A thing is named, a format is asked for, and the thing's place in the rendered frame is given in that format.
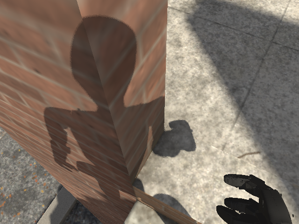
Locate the robot right hand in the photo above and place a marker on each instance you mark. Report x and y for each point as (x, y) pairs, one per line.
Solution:
(270, 209)

